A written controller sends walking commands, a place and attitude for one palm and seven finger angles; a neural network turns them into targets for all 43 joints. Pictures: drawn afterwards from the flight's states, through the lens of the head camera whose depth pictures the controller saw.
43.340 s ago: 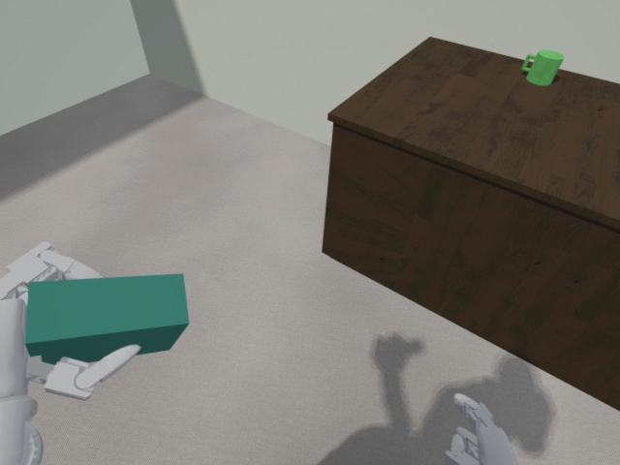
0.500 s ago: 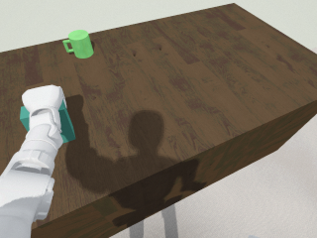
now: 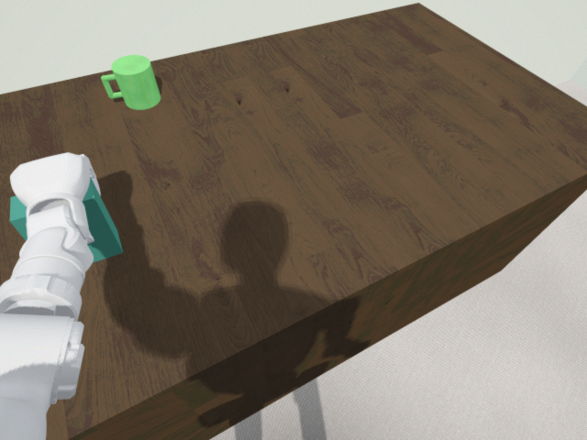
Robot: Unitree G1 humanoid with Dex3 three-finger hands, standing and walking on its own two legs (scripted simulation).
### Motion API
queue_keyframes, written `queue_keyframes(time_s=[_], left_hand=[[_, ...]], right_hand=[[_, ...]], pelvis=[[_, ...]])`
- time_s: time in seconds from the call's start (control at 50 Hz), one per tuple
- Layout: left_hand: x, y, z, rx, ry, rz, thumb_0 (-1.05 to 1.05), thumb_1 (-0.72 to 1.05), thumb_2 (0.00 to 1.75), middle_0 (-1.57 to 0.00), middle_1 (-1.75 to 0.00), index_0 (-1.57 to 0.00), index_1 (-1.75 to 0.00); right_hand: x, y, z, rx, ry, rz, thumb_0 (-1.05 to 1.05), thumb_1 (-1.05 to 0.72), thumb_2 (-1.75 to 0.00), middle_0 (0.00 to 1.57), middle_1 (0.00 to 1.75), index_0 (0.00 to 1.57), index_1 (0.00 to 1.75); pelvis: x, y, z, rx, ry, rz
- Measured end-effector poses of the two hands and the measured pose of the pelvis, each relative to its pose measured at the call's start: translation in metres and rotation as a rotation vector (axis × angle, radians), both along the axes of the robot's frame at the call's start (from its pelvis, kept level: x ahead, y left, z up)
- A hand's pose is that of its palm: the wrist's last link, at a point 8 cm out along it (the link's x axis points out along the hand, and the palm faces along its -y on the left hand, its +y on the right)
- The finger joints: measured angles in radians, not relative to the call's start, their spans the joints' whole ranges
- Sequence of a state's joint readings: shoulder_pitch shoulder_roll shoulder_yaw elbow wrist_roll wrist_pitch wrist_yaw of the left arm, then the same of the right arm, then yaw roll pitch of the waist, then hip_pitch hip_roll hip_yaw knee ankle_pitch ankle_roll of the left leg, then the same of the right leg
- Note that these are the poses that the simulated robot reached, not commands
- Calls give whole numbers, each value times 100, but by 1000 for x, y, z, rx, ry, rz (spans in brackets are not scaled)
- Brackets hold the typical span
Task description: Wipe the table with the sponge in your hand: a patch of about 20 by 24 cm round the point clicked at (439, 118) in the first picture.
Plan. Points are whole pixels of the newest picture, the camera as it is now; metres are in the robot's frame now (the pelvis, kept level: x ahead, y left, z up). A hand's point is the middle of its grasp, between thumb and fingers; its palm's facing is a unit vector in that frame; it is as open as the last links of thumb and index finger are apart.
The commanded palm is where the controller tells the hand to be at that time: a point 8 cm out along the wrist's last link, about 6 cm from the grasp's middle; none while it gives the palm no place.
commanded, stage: slide back across to the first lane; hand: left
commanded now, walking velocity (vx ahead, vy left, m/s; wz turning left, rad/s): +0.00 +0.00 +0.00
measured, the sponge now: (77, 236) +0.42 +0.33 +0.00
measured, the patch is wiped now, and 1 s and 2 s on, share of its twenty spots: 0.95 0.95 0.95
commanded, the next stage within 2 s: wipe back along the first lane in 0.36 s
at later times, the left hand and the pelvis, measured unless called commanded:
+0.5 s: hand (34, 217) +0.42 +0.37 +0.05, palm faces -0.08 -0.02 -1.00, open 9.7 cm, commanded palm +0.38 +0.36 +0.09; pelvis +0.02 +0.02 +0.01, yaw +1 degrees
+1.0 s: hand (23, 247) +0.36 +0.36 +0.05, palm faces -0.05 -0.01 -1.00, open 9.7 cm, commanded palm +0.32 +0.34 +0.08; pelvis +0.02 +0.02 +0.01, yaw +2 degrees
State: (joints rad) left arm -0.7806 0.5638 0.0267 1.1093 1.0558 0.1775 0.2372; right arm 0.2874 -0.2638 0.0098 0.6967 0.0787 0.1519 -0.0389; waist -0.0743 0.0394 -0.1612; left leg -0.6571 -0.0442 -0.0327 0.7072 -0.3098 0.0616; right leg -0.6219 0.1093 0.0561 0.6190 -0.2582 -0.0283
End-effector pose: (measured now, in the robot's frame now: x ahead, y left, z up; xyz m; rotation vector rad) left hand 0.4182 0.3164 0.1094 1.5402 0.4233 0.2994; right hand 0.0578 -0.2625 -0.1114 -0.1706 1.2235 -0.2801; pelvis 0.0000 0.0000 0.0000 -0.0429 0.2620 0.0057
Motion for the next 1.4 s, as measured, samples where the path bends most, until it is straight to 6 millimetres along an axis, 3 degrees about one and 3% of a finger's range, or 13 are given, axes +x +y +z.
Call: queue_keyframes(time_s=[0.26,0.52,1.06,1.4], left_hand=[[-12,35,0,4,24,28,1,-51,112,-78,-143,-78,-143],[-18,47,-2,-4,2,-3,0,-51,112,-78,-143,-78,-143],[-74,38,-3,5,-27,22,0,-48,111,-73,-148,-73,-148],[-105,27,-2,-9,-59,24,0,-48,111,-73,-149,-73,-149]], right_hand=[[40,9,12,-12,-53,49,1,-91,-90,21,30,20,30],[75,22,13,6,-84,95,1,-91,-90,21,30,20,30],[107,33,28,32,-198,154,1,-91,-90,20,30,20,30],[132,42,34,64,-276,181,1,-91,-90,20,30,20,30]], pelvis=[[13,11,5,-6,-25,14],[24,17,6,-8,-28,20],[16,16,11,1,-96,32],[23,14,14,6,-131,26]])
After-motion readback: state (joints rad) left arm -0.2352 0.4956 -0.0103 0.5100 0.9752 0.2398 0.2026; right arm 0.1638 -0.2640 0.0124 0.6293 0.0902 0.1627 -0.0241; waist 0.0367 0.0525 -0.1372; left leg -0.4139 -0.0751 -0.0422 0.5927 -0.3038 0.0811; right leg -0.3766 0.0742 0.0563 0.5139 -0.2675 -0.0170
